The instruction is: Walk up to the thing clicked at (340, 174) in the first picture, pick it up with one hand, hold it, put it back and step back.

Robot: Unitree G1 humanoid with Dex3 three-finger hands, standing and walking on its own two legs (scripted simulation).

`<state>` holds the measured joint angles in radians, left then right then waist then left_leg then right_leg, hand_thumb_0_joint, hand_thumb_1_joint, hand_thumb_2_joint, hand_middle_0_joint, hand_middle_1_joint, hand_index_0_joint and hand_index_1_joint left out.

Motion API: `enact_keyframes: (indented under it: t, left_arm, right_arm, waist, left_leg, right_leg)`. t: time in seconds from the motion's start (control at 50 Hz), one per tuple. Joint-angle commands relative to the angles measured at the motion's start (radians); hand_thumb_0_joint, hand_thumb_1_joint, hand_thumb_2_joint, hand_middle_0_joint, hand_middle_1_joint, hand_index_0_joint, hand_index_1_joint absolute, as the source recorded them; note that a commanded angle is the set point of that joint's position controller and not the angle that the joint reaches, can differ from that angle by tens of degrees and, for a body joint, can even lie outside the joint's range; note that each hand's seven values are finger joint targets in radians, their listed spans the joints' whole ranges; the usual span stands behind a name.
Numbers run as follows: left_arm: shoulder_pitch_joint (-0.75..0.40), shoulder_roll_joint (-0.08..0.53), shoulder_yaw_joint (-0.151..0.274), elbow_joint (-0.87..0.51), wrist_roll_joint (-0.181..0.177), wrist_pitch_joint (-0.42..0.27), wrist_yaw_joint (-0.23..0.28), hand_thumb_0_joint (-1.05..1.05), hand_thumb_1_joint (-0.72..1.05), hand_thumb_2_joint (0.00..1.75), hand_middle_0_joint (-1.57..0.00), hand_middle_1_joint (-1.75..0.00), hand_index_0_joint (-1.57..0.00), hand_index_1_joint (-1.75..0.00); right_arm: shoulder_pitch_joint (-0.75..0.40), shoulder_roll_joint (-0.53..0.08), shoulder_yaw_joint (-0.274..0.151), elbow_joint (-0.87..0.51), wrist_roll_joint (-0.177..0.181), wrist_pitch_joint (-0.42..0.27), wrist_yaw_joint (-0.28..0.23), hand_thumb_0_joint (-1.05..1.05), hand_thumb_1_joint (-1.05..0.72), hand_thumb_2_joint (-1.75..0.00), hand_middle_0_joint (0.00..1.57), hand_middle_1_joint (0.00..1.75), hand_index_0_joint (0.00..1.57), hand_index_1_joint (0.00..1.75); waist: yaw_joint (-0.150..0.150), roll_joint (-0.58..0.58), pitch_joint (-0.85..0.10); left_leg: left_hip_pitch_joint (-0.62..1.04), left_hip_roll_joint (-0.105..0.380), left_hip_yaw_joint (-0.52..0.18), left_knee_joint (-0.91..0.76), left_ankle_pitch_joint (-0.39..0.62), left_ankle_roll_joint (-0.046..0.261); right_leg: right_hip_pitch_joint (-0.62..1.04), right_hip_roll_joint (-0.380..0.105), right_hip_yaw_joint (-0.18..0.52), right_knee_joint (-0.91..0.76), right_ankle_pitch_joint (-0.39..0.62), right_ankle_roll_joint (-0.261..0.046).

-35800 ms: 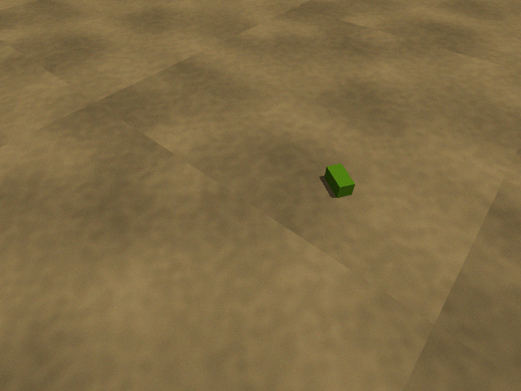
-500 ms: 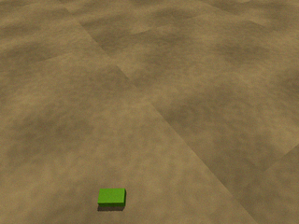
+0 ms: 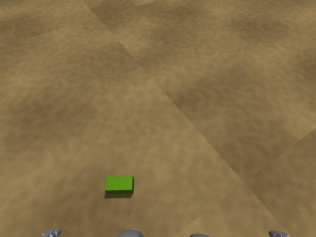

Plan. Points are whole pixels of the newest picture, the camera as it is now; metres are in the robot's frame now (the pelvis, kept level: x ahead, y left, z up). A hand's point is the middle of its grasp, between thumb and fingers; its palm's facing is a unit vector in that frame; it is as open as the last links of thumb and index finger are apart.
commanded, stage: step back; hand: left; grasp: from above
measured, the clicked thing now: (120, 184) +0.46 +0.23 -0.73
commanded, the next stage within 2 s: none
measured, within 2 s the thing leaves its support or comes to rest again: neither
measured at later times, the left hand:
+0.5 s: hand out of the picture +0.01 +0.29 -0.16, palm faces -0.09 -0.92 -0.39, open 7.4 cm
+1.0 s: hand out of the picture -0.10 +0.31 -0.15, palm faces +0.00 -0.93 -0.36, open 7.4 cm
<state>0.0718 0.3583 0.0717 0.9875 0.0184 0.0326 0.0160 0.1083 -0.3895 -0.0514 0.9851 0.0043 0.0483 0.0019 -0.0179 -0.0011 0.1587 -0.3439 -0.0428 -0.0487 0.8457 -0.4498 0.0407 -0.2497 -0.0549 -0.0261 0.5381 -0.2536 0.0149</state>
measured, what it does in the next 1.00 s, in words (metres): walks backwards: right foot, then left foot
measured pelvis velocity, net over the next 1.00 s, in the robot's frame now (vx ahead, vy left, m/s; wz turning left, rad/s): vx -0.24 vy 0.05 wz -0.01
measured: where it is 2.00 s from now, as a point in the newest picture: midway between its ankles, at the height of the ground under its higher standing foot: outside the picture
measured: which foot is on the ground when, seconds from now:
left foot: down 0.00-0.54, up 0.56-0.84, down 0.86-1.00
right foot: down 0.00-0.08, up 0.10-0.50, down 0.52-0.88, up 0.90-1.00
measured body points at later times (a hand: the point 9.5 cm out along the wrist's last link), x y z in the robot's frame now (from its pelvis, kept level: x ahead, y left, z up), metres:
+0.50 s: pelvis -0.10 +0.03 -0.01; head -0.04 +0.03 +0.43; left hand +0.02 +0.34 -0.13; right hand +0.00 -0.28 -0.13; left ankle -0.01 +0.12 -0.73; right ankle -0.14 -0.09 -0.73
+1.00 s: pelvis -0.24 +0.05 +0.00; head -0.18 +0.07 +0.44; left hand -0.10 +0.36 -0.13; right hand -0.17 -0.26 -0.11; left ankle -0.22 +0.15 -0.73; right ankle -0.23 -0.09 -0.66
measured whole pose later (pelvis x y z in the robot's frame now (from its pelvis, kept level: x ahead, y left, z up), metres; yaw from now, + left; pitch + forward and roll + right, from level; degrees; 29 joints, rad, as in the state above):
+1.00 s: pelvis -0.24 +0.05 +0.00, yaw +0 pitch -2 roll -1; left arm 0.11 0.39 0.08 0.80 0.00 0.08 0.02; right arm 0.18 -0.35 -0.04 0.88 -0.03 0.02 -0.01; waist -0.02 -0.04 0.18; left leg -0.26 -0.02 -0.03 0.61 -0.30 0.04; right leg -0.48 0.10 0.13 1.11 -0.51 -0.02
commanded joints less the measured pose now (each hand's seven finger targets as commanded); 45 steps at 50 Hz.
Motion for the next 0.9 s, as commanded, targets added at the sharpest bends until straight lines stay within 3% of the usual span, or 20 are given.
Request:
enact_keyframes:
  t: [0.0,0.02,0.04,0.06,0.08,0.16,0.34,0.42,0.48,0.5,0.52,0.54,0.58,0.62,0.72,0.78,0.82,0.84,0.86,0.88]
  left_arm:
    - [-0.085,0.254,0.050,-0.147,0.000,-0.014,0.018,0.00,0.90,0.90,-0.20,-0.30,-0.20,-0.30]
    - [-0.068,0.235,0.045,-0.152,-0.010,-0.002,0.013,0.00,0.90,0.90,-0.20,-0.30,-0.20,-0.30]
    - [-0.017,0.170,0.035,-0.169,-0.021,0.008,0.011,0.00,0.90,0.90,-0.20,-0.30,-0.20,-0.30]
    - [-0.001,0.162,0.035,-0.165,-0.023,0.016,0.020,0.00,0.90,0.90,-0.20,-0.30,-0.20,-0.30]
    - [-0.017,0.197,0.046,-0.151,-0.013,0.021,0.033,0.00,0.90,0.90,-0.20,-0.30,-0.20,-0.30]
    - [0.071,0.215,0.045,-0.137,-0.025,0.023,0.031,0.00,0.90,0.90,-0.20,-0.30,-0.20,-0.30]
    - [0.075,0.201,0.058,-0.187,-0.009,0.009,0.014,0.00,0.90,0.90,-0.20,-0.30,-0.20,-0.30]
    - [0.144,0.197,0.064,-0.171,-0.005,0.000,-0.001,0.00,0.90,0.90,-0.20,-0.30,-0.20,-0.30]
    - [0.263,0.196,0.069,-0.125,0.008,-0.009,-0.007,0.00,0.90,0.90,-0.20,-0.30,-0.20,-0.30]
    - [0.241,0.248,0.083,-0.145,0.024,-0.016,-0.007,0.00,0.90,0.90,-0.20,-0.30,-0.20,-0.30]
    - [0.185,0.329,0.101,-0.174,0.012,-0.016,-0.011,0.00,0.90,0.90,-0.20,-0.30,-0.20,-0.30]
    - [0.117,0.372,0.106,-0.221,0.022,-0.019,-0.009,0.00,0.90,0.90,-0.20,-0.30,-0.20,-0.30]
    - [-0.003,0.282,0.084,-0.251,0.012,-0.026,0.005,0.00,0.90,0.90,-0.20,-0.30,-0.20,-0.30]
    - [-0.028,0.257,0.079,-0.267,0.019,-0.026,0.010,0.00,0.90,0.90,-0.20,-0.30,-0.20,-0.30]
    - [0.090,0.244,0.072,-0.278,0.022,-0.019,0.020,0.00,0.90,0.90,-0.20,-0.30,-0.20,-0.30]
    - [0.083,0.253,0.066,-0.286,0.009,-0.007,0.017,0.00,0.90,0.90,-0.20,-0.30,-0.20,-0.30]
    - [0.067,0.251,0.057,-0.298,0.000,0.008,0.009,0.00,0.90,0.90,-0.20,-0.30,-0.20,-0.30]
    - [0.089,0.217,0.050,-0.302,-0.005,0.011,0.004,0.00,0.90,0.90,-0.20,-0.30,-0.20,-0.30]
    - [0.054,0.199,0.047,-0.324,-0.012,0.007,0.007,0.00,0.90,0.90,-0.20,-0.30,-0.20,-0.30]
    - [-0.018,0.231,0.069,-0.314,0.001,0.008,0.021,0.00,0.90,0.90,-0.20,-0.30,-0.20,-0.30]
  right_arm:
    - [0.129,-0.153,-0.041,-0.052,-0.019,-0.023,-0.003,0.00,-0.90,-0.90,0.20,0.30,0.20,0.30]
    - [0.125,-0.160,-0.047,-0.053,-0.032,-0.030,-0.005,0.00,-0.90,-0.90,0.20,0.30,0.20,0.30]
    - [0.103,-0.232,-0.067,-0.078,-0.056,-0.038,-0.010,0.00,-0.90,-0.90,0.20,0.30,0.20,0.30]
    - [0.061,-0.324,-0.080,-0.098,-0.046,-0.043,-0.007,0.00,-0.90,-0.90,0.20,0.30,0.20,0.30]
    - [0.075,-0.336,-0.087,-0.109,-0.035,-0.043,-0.011,0.00,-0.90,-0.90,0.20,0.30,0.20,0.30]
    - [-0.017,-0.219,-0.060,-0.148,-0.032,-0.047,-0.038,0.00,-0.90,-0.90,0.20,0.30,0.20,0.30]
    - [0.066,-0.227,-0.068,-0.182,-0.027,-0.042,-0.039,0.00,-0.90,-0.90,0.20,0.30,0.20,0.30]
    - [0.018,-0.245,-0.065,-0.204,-0.026,-0.037,-0.033,0.00,-0.90,-0.90,0.20,0.30,0.20,0.30]
    - [-0.032,-0.235,-0.062,-0.208,-0.014,-0.025,-0.025,0.00,-0.90,-0.90,0.20,0.30,0.20,0.30]
    - [-0.013,-0.199,-0.051,-0.212,-0.006,-0.025,-0.022,0.00,-0.90,-0.90,0.20,0.30,0.20,0.30]
    - [-0.049,-0.162,-0.045,-0.224,-0.003,-0.026,-0.022,0.00,-0.90,-0.90,0.20,0.30,0.20,0.30]
    - [-0.052,-0.183,-0.057,-0.212,-0.011,-0.020,-0.026,0.00,-0.90,-0.90,0.20,0.30,0.20,0.30]
    - [0.032,-0.181,-0.055,-0.180,-0.006,-0.015,-0.022,0.00,-0.90,-0.90,0.20,0.30,0.20,0.30]
    - [0.075,-0.181,-0.049,-0.169,0.001,-0.024,-0.025,0.00,-0.90,-0.90,0.20,0.30,0.20,0.30]
    - [0.055,-0.175,-0.039,-0.197,-0.009,-0.028,-0.032,0.00,-0.90,-0.90,0.20,0.30,0.20,0.30]
    - [0.107,-0.162,-0.043,-0.178,-0.019,-0.037,-0.027,0.00,-0.90,-0.90,0.20,0.30,0.20,0.30]
    - [0.168,-0.164,-0.055,-0.157,-0.028,-0.048,-0.023,0.00,-0.90,-0.90,0.20,0.30,0.20,0.30]
    - [0.161,-0.215,-0.069,-0.162,-0.039,-0.053,-0.024,0.00,-0.90,-0.90,0.20,0.30,0.20,0.30]
    - [0.104,-0.345,-0.093,-0.187,-0.036,-0.050,-0.016,0.00,-0.90,-0.90,0.20,0.30,0.20,0.30]
    - [0.096,-0.379,-0.101,-0.199,-0.036,-0.052,-0.016,0.00,-0.90,-0.90,0.20,0.30,0.20,0.30]
  waist:
    - [-0.024,-0.139,-0.208]
    - [-0.016,-0.058,-0.184]
    - [0.012,0.126,-0.185]
    - [0.020,0.238,-0.188]
    - [-0.026,0.231,-0.222]
    - [0.047,0.140,-0.236]
    - [-0.034,0.126,-0.227]
    - [-0.008,0.136,-0.260]
    - [0.048,0.100,-0.241]
    - [0.032,-0.025,-0.214]
    - [0.045,-0.222,-0.135]
    - [0.066,-0.274,-0.085]
    - [-0.004,-0.119,-0.051]
    - [-0.019,-0.141,-0.094]
    - [0.062,-0.179,-0.170]
    - [0.045,-0.185,-0.217]
    - [0.008,-0.130,-0.226]
    - [0.022,-0.010,-0.232]
    - [0.013,0.229,-0.200]
    - [-0.054,0.241,-0.171]
  left_leg:
    - [0.073,0.042,0.030,-0.334,0.188,0.000]
    - [0.110,0.054,0.021,-0.441,0.416,-0.005]
    - [0.172,0.234,-0.229,-0.496,0.679,0.030]
    - [0.192,0.350,-0.377,-0.479,0.898,0.111]
    - [0.152,0.396,-0.456,-0.487,0.819,0.168]
    - [0.276,0.262,-0.184,-0.401,0.800,0.109]
    - [0.353,0.329,-0.218,-0.392,0.728,0.212]
    - [0.250,0.312,-0.201,-0.395,0.549,0.182]
    - [0.050,0.246,-0.136,-0.349,0.330,0.083]
    - [-0.085,0.168,-0.092,-0.255,0.205,0.018]
    - [-0.160,-0.018,0.021,-0.077,-0.002,-0.037]
    - [-0.091,-0.050,-0.033,0.182,-0.152,-0.055]
    - [-0.075,-0.080,-0.133,0.344,-0.039,-0.041]
    - [-0.095,-0.093,-0.104,0.354,-0.005,-0.047]
    - [-0.148,-0.026,-0.051,0.093,-0.100,-0.068]
    - [-0.020,0.012,0.016,-0.208,-0.012,-0.043]
    - [0.133,0.018,0.041,-0.475,0.280,-0.026]
    - [0.209,0.147,-0.140,-0.477,0.385,0.015]
    - [0.194,0.369,-0.413,-0.503,0.540,0.148]
    - [0.039,0.458,-0.531,-0.535,0.553,0.277]
  right_leg:
    - [0.104,-0.179,0.134,0.065,0.438,-0.153]
    - [0.062,-0.124,0.103,0.135,0.351,-0.120]
    - [-0.066,0.011,0.068,0.284,0.095,-0.068]
    - [-0.183,0.164,0.124,0.426,-0.387,-0.047]
    - [-0.158,0.170,0.226,0.546,-0.443,-0.046]
    - [-0.249,0.144,0.239,0.687,-0.244,-0.037]
    - [-0.196,0.105,0.154,0.430,-0.278,0.008]
    - [-0.063,0.068,0.079,0.204,-0.221,-0.019]
    - [0.122,0.055,0.065,-0.074,0.006,-0.070]
    - [0.139,-0.063,0.258,-0.138,-0.045,-0.120]
    - [0.027,-0.231,0.469,-0.238,-0.034,-0.241]
    - [-0.171,-0.364,0.594,-0.288,-0.008,-0.347]
    - [-0.182,-0.242,0.374,-0.236,0.168,-0.275]
    - [-0.090,-0.166,0.243,-0.164,0.297,-0.219]
    - [0.200,-0.212,0.267,-0.077,0.431,-0.246]
    - [0.212,-0.190,0.229,0.009,0.481,-0.209]
    - [0.110,-0.141,0.181,0.091,0.393,-0.146]
    - [-0.028,-0.065,0.144,0.159,0.201,-0.090]
    - [-0.205,0.119,0.030,0.301,-0.182,-0.033]
    - [-0.168,0.130,0.159,0.521,-0.411,-0.022]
